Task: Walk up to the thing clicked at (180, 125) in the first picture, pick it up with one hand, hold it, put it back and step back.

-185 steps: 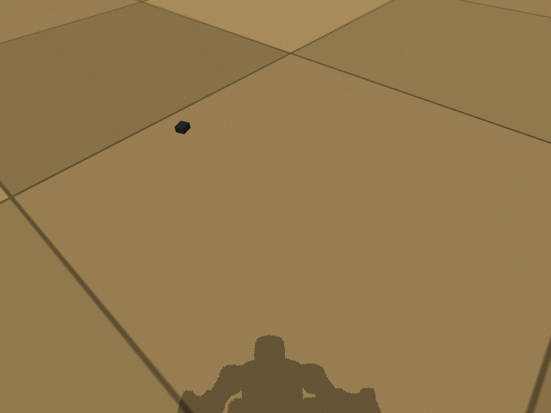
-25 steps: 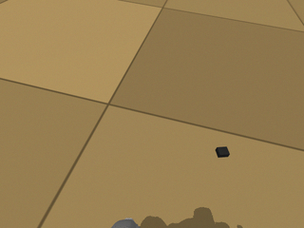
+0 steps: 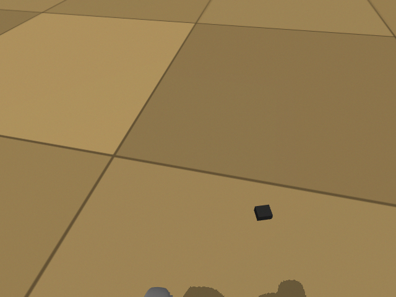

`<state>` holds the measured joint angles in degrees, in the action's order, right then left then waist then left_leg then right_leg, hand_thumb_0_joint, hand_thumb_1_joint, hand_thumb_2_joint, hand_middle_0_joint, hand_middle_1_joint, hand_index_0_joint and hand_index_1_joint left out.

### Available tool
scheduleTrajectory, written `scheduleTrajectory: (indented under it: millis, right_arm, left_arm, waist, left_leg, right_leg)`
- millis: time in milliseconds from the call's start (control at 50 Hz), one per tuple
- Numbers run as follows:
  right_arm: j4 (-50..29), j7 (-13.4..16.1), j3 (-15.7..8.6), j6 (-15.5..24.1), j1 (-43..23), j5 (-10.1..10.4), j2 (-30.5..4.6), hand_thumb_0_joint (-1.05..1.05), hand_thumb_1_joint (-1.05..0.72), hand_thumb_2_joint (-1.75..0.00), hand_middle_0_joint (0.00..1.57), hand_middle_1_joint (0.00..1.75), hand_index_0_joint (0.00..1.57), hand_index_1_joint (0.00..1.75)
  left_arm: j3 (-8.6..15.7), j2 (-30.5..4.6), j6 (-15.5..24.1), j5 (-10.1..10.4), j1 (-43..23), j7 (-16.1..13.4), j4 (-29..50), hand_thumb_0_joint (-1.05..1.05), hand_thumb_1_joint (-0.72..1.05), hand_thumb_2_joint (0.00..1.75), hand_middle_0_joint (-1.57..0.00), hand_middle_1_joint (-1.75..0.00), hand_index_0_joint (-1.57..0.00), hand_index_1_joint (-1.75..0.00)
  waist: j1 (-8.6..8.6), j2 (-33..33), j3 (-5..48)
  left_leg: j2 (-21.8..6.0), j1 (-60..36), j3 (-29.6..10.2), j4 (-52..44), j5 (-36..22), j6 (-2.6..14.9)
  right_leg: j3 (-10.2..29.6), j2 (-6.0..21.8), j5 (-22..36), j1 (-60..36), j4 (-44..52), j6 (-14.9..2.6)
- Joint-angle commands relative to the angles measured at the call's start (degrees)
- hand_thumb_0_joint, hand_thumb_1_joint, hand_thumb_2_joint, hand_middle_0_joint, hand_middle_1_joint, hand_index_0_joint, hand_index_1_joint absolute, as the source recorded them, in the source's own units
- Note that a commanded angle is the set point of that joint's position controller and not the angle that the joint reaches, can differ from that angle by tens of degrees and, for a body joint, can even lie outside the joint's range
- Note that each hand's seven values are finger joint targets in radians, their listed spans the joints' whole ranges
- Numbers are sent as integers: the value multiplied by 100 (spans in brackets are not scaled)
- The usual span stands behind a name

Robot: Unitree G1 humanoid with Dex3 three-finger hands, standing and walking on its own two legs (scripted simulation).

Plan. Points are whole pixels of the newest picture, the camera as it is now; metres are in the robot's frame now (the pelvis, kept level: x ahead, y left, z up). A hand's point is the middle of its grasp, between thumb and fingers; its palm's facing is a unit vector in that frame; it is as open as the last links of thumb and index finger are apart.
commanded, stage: walk up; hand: left
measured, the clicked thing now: (263, 212) +0.67 -0.30 -0.71
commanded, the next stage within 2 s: none
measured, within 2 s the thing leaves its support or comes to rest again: neither
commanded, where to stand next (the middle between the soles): +0.33 -0.60 m, yaw +7 degrees
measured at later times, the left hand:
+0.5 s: hand out of the picture +0.16 +0.10 -0.14, palm faces -0.05 -0.96 -0.28, open 7.4 cm
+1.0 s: hand out of the picture +0.16 -0.09 -0.12, palm faces +0.05 -0.93 -0.37, open 7.4 cm
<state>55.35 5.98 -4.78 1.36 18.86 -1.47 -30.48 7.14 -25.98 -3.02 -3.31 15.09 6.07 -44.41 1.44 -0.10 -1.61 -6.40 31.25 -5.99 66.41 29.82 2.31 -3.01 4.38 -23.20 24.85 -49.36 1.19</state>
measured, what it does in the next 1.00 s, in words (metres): steps to the right: left foot, then right foot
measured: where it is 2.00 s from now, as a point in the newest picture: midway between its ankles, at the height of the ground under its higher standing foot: outside the picture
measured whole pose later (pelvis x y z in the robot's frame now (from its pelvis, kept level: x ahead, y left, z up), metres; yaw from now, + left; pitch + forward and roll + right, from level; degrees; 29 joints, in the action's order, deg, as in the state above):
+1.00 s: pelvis +0.16 -0.38 +0.02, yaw +2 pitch -1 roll +0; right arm 55.4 4.6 -1.2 4.9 17.1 -0.6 -24.2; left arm 5.6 -25.0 -4.0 -3.8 20.3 4.3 -43.6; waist 5.6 -1.8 -5.0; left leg -0.1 31.5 6.5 51.0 23.8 2.6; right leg -3.8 -2.1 -20.6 17.3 -38.7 -3.8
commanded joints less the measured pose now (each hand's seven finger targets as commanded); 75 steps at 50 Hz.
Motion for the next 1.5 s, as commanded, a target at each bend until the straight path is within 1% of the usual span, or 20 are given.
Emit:
scheduleTrajectory:
  millis: [0, 160, 260, 280, 320, 360, 440, 600, 680, 700, 740, 820, 980, 1020, 1060, 1080, 1180, 1380, 1460, 1480]
  right_arm:
    - [-225, 28, -148, 343, -42, 226, -1102, 0, -90, -90, 20, 30, 20, 30]
    - [-281, -95, 18, 395, 123, 175, -739, 0, -90, -90, 20, 30, 20, 30]
    - [-149, -10, -87, 399, 1117, 202, -693, 0, -90, -90, 20, 30, 20, 30]
    - [-122, 59, -183, 395, 1394, 147, -880, 0, -90, -90, 20, 30, 20, 30]
    - [-440, 195, -421, 385, 1445, 48, -1528, 0, -90, -90, 20, 30, 20, 30]
    - [-646, 246, -442, 383, 608, 254, -1632, 0, -90, -90, 20, 30, 20, 30]
    - [-602, 140, -231, 478, 283, 107, -1093, 0, -90, -90, 20, 30, 20, 30]
    - [-708, -4, -480, 529, -273, -94, -1915, 0, -90, -90, 20, 30, 20, 30]
    - [-629, 5, -334, 327, -656, -161, -1425, 0, -90, -90, 20, 30, 20, 30]
    - [-621, 24, -145, 252, -530, -137, -818, 0, -90, -90, 20, 30, 20, 30]
    - [-793, 164, -178, 239, -483, 20, -787, 0, -90, -90, 20, 30, 20, 30]
    - [-100, 97, -143, 319, 91, 188, -1025, 0, -90, -90, 20, 30, 20, 30]
    - [56, 6, -86, 477, 1066, 169, -674, 0, -90, -90, 20, 30, 20, 30]
    - [179, 111, -281, 483, 1754, 71, -1011, 0, -90, -90, 20, 30, 20, 30]
    - [-253, 224, -431, 452, 1264, -32, -1565, 0, -90, -90, 20, 30, 20, 30]
    - [-461, 209, -471, 437, 778, 116, -1705, 0, -90, -90, 20, 30, 20, 30]
    - [-487, 88, -346, 487, 431, 16, -1240, 0, -90, -90, 20, 30, 20, 30]
    - [-582, 18, -579, 473, 252, -106, -1916, 0, -90, -90, 20, 30, 20, 30]
    - [-545, 37, -365, 262, -186, -167, -1364, 0, -90, -90, 20, 30, 20, 30]
    - [-558, 33, -166, 201, -136, -146, -751, 0, -90, -90, 20, 30, 20, 30]
  left_arm:
    - [450, -1613, 208, 3, -4, -275, 406, 0, 90, 90, -20, -30, -20, -30]
    - [196, -984, 254, -40, 257, -283, 682, 0, 90, 90, -20, -30, -20, -30]
    - [101, -899, 137, -21, -235, -267, 1053, 0, 90, 90, -20, -30, -20, -30]
    - [40, -751, 157, -1, -15, -276, 1076, 0, 90, 90, -20, -30, -20, -30]
    - [63, -680, 101, -31, 595, -313, 1032, 0, 90, 90, -20, -30, -20, -30]
    - [211, -1381, -47, -44, 618, -329, 853, 0, 90, 90, -20, -30, -20, -30]
    - [316, -1066, -78, 0, 260, -231, 755, 0, 90, 90, -20, -30, -20, -30]
    - [330, -1012, -202, 79, 11, 78, 730, 0, 90, 90, -20, -30, -20, -30]
    - [512, -1130, -152, 21, 1358, -25, 39, 0, 90, 90, -20, -30, -20, -30]
    - [610, -1474, -112, -84, 1809, -88, -76, 0, 90, 90, -20, -30, -20, -30]
    - [623, -2253, 13, -53, 403, -215, 574, 0, 90, 90, -20, -30, -20, -30]
    - [425, -1552, 90, 0, -67, -316, 559, 0, 90, 90, -20, -30, -20, -30]
    - [79, -1000, 45, -9, -330, -277, 985, 0, 90, 90, -20, -30, -20, -30]
    - [-63, -685, 39, 43, -251, -261, 1089, 0, 90, 90, -20, -30, -20, -30]
    - [-32, -741, -85, -5, 467, -302, 882, 0, 90, 90, -20, -30, -20, -30]
    - [97, -1240, -147, -69, 775, -310, 762, 0, 90, 90, -20, -30, -20, -30]
    - [299, -1333, -168, -95, 450, -211, 520, 0, 90, 90, -20, -30, -20, -30]
    - [311, -1146, -225, 13, 6, -38, 616, 0, 90, 90, -20, -30, -20, -30]
    - [507, -1289, -140, -59, 1327, -129, -6, 0, 90, 90, -20, -30, -20, -30]
    - [573, -1593, -92, -183, 1701, -187, -82, 0, 90, 90, -20, -30, -20, -30]
  waist:
    - [111, -1304, -485]
    - [295, -986, -124]
    - [-363, -328, 180]
    - [-511, 128, 364]
    - [-452, 944, 898]
    - [-274, 120, 544]
    - [-114, 38, -202]
    - [-63, 1443, -48]
    - [725, 66, 520]
    - [1070, -1484, 318]
    - [443, -2164, -307]
    - [85, -1475, -489]
    - [-222, -774, 122]
    - [-601, 223, 515]
    - [-271, 470, 543]
    - [-195, 84, 421]
    - [-104, 252, -383]
    - [-184, 1413, -53]
    - [702, -21, 327]
    - [1032, -1713, 85]
  left_leg:
    - [267, 1531, 251, 302, -552, 84]
    - [514, 435, 900, -1787, -1089, 37]
    - [609, -2210, 1079, -3314, -2405, 168]
    - [331, -3047, 614, -3670, -2565, 323]
    - [-2168, -3952, -3283, -4433, -1673, 1511]
    - [-2766, -2930, -3537, -4660, -1446, 2015]
    - [-1175, -979, -716, -4278, -1939, 1107]
    - [-1015, -443, -155, -4400, 446, 894]
    - [-313, 524, 906, -2252, 651, 376]
    - [207, 1500, 1517, -352, 839, 143]
    - [590, 2121, 436, 1063, 563, -65]
    - [180, 1305, 494, 131, -360, -26]
    - [594, -1632, 1064, -2993, -1833, 114]
    - [167, -3266, 308, -3819, -2442, 128]
    - [-1981, -3236, -3196, -4841, -209, 855]
    - [-2382, -2810, -3448, -5082, 558, 1384]
    - [-1213, -974, -1316, -4776, 193, 907]
    - [-1050, -887, -406, -4018, 279, 932]
    - [-290, 707, 733, -1930, 473, 364]
    - [303, 1704, 1386, -35, 822, 134]
  right_leg:
    - [2130, 924, -677, -991, 3196, -697]
    - [1308, 963, 1730, -1691, 2857, -1191]
    - [491, 537, 2551, -338, 1501, -651]
    - [217, 196, 2699, 163, 495, -355]
    - [670, -528, -946, 1903, -2015, 303]
    - [1449, -84, -921, 1899, -3116, 247]
    - [1469, -157, 24, 940, -2441, -11]
    - [622, 258, -149, 282, -345, -26]
    - [-206, -394, 118, -1779, 1189, -113]
    - [587, -67, -630, -2059, 2012, -271]
    - [4233, 1420, -2109, -934, 4045, -1132]
    - [2107, 714, 21, -812, 2657, -1097]
    - [1332, 608, 1531, -202, 2018, -1352]
    - [729, 112, 1043, 669, 518, -797]
    - [1033, -424, -630, 1794, -1391, -216]
    - [1146, -244, -788, 1739, -1962, -118]
    - [1241, -21, 9, 1028, -1845, -120]
    - [557, 280, -363, 738, -413, -35]
    - [-77, -312, -145, -1636, 1136, -206]
    - [831, 127, -1207, -1659, 2037, -354]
